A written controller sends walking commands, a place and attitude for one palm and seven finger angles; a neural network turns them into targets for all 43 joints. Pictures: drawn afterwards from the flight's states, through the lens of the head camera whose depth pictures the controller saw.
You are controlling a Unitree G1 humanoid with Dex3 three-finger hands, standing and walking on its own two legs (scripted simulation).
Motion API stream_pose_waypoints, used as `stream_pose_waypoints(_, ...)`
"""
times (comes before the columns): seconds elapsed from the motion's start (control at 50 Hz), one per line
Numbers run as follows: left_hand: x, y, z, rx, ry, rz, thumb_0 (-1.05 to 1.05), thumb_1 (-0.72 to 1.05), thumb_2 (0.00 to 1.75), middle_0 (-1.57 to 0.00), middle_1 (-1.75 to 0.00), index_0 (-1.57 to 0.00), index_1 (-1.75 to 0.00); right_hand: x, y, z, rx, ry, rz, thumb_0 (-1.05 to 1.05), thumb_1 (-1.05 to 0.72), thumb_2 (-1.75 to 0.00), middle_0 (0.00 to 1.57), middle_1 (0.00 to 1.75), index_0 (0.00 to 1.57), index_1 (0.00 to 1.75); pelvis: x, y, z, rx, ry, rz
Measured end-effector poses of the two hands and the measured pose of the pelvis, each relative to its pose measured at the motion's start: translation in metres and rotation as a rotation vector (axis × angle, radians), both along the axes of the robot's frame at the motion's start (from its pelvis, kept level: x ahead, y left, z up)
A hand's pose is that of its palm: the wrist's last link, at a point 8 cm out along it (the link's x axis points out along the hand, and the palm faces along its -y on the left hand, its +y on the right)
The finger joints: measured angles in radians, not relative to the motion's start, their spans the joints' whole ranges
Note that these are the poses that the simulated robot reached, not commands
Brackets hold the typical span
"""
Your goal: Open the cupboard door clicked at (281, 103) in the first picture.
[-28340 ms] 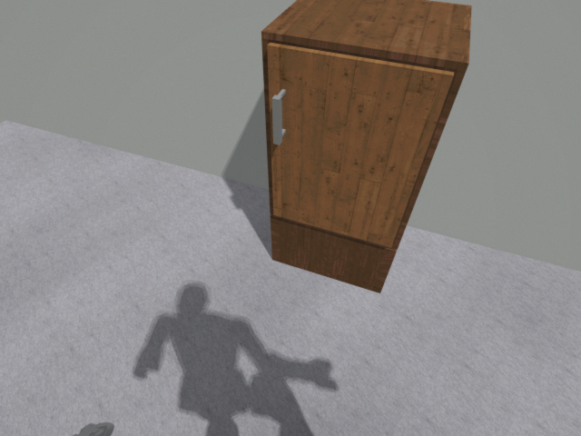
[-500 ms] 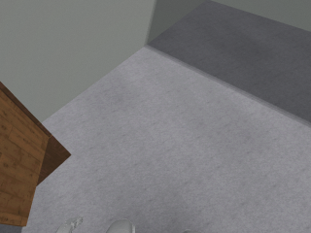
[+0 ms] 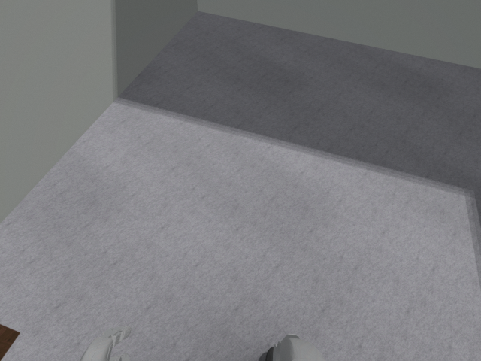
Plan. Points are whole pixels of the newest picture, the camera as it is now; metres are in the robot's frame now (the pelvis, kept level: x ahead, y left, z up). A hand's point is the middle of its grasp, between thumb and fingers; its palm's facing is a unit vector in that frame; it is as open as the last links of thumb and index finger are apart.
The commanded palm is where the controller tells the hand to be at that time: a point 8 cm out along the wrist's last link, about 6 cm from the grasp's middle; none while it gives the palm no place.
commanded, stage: walk to a spot facing it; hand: left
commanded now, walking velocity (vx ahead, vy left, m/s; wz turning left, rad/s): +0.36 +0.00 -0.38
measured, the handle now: out of the picture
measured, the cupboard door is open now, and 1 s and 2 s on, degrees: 44 44 44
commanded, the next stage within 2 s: turn to face it in 0.92 s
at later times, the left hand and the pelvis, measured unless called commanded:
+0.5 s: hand (175, 273) +0.30 +0.14 -0.17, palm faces -0.17 -0.97 -0.16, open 7.4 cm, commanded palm none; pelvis +0.20 -0.03 +0.00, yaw -10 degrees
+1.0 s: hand (212, 220) +0.45 +0.07 -0.19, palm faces -0.17 -0.97 -0.17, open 7.3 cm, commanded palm none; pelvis +0.42 -0.11 -0.01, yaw -13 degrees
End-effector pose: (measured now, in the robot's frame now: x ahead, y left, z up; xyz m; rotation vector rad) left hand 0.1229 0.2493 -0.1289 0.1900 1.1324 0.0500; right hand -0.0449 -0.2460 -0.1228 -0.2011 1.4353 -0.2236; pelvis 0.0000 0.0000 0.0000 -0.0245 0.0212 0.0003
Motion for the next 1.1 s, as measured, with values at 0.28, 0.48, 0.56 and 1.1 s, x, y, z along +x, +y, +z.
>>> stream_pose_waypoints(0.28, 0.09, -0.051, -0.017, -0.016, 0.039, -0.07, 0.01, 0.91, 0.89, -0.2, -0.3, -0.2, -0.3, 0.148, -0.028, -0.004, -0.004, -0.184, -0.087, 0.0, -0.91, -0.9, 0.2, 0.3, 0.2, 0.3, 0.101, -0.023, -0.004, 0.013, -0.017, -0.098)
stream_pose_waypoints(0.48, 0.171, -0.05, -0.013, -0.006, 0.095, -0.094, 0.01, 0.92, 0.89, -0.2, -0.3, -0.2, -0.3, 0.202, -0.002, -0.005, 0.034, -0.165, -0.141, 0.0, -0.92, -0.9, 0.2, 0.3, 0.21, 0.3, 0.19, -0.028, 0.001, 0.018, 0.009, -0.168)
stream_pose_waypoints(0.56, 0.225, -0.075, -0.001, -0.002, 0.065, -0.141, 0.01, 0.91, 0.9, -0.2, -0.3, -0.19, -0.3, 0.191, -0.004, -0.007, 0.081, -0.047, -0.203, 0.0, -0.92, -0.9, 0.2, 0.3, 0.21, 0.3, 0.223, -0.044, 0.006, 0.017, 0.014, -0.199)
stream_pose_waypoints(1.1, 0.396, -0.144, -0.022, 0.023, 0.215, -0.072, 0.01, 0.92, 0.89, -0.2, -0.3, -0.19, -0.3, 0.504, -0.111, -0.013, 0.025, -0.24, -0.141, -0.01, -0.92, -0.9, 0.2, 0.3, 0.2, 0.3, 0.455, -0.123, -0.004, 0.033, -0.015, -0.202)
